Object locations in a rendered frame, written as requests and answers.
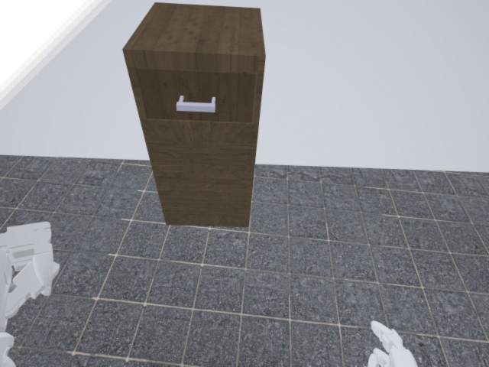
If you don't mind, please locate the handle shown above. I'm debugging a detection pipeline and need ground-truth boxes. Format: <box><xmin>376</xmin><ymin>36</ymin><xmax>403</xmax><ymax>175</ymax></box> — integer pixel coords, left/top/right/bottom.
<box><xmin>176</xmin><ymin>96</ymin><xmax>215</xmax><ymax>112</ymax></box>

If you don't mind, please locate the cabinet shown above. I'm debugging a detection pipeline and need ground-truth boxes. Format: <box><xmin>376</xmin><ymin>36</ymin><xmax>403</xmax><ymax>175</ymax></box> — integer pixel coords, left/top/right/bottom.
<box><xmin>122</xmin><ymin>2</ymin><xmax>266</xmax><ymax>227</ymax></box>

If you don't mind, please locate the left robot hand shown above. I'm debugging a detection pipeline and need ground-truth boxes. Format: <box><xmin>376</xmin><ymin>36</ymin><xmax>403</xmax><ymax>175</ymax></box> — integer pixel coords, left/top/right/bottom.
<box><xmin>0</xmin><ymin>221</ymin><xmax>60</xmax><ymax>333</ymax></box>

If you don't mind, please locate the drawer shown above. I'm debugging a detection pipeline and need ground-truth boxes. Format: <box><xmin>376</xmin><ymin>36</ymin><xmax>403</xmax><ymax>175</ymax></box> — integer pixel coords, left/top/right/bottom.
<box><xmin>135</xmin><ymin>67</ymin><xmax>256</xmax><ymax>123</ymax></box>

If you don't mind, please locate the right robot hand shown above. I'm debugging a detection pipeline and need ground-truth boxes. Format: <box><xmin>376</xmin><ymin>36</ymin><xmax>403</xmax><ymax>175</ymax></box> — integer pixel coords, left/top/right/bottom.
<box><xmin>365</xmin><ymin>321</ymin><xmax>418</xmax><ymax>367</ymax></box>

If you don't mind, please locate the robot left forearm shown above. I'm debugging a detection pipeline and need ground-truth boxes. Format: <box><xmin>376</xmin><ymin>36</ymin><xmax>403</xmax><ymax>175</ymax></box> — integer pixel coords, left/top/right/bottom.
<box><xmin>0</xmin><ymin>333</ymin><xmax>16</xmax><ymax>367</ymax></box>

